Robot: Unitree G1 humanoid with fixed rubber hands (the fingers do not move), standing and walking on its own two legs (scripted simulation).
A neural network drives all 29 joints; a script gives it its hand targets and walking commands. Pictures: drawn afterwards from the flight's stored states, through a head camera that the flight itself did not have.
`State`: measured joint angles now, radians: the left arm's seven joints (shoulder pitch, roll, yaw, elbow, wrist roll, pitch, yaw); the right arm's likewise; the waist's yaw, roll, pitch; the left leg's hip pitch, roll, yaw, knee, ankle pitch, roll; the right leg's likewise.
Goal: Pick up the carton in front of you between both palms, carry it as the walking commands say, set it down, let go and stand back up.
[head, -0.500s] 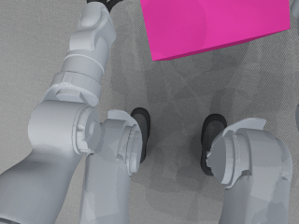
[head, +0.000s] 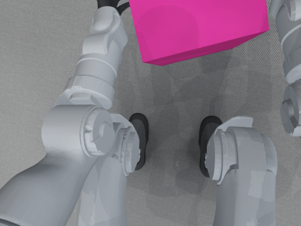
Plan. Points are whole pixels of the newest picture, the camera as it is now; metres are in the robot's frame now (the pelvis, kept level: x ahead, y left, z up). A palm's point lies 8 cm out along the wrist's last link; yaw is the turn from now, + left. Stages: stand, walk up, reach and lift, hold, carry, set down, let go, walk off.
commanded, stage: reach and lift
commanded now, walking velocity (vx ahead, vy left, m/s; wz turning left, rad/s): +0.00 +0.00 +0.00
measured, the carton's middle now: (189, 9) +0.54 -0.07 -0.25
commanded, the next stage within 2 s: none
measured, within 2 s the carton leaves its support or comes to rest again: leaves its support in 0.18 s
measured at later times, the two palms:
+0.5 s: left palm (88, 3) +0.51 +0.08 -0.05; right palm out of the picture +0.52 -0.22 -0.06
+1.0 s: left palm out of the picture +0.49 +0.09 +0.10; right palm out of the picture +0.48 -0.20 +0.09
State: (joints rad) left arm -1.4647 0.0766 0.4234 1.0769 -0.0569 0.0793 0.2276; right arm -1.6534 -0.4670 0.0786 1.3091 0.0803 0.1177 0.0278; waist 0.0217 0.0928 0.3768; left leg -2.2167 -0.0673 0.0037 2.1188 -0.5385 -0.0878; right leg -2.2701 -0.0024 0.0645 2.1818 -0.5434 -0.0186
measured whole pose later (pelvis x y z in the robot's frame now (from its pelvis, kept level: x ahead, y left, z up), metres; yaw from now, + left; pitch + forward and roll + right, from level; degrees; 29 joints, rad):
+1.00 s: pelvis +0.02 +0.02 +0.15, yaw -6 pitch +41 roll +2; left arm -0.87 -0.16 0.52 0.51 0.15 0.33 0.15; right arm -0.97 -0.09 -0.32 0.71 -0.21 0.40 0.04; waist 0.01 0.05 -0.18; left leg -1.86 -0.08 -0.05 1.66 -0.51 -0.06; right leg -1.89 0.05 0.07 1.66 -0.48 0.03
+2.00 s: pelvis +0.11 +0.02 +0.39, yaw -8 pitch +2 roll +0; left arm -0.30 -0.16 0.29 0.42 0.25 0.49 0.03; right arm -0.25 0.15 -0.24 0.38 -0.26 0.56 -0.02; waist -0.01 0.02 -0.09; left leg -0.31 -0.03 -0.09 0.53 -0.26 -0.01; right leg -0.32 0.02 0.06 0.50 -0.23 0.02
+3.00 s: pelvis +0.11 +0.01 +0.40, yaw -8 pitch -6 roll +0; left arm -0.30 -0.16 0.26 0.31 0.30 0.65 0.00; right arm -0.25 0.15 -0.20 0.28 -0.29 0.72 0.00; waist -0.01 0.01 0.02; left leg -0.07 -0.02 -0.09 0.37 -0.21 -0.01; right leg -0.08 0.01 0.07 0.35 -0.18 0.01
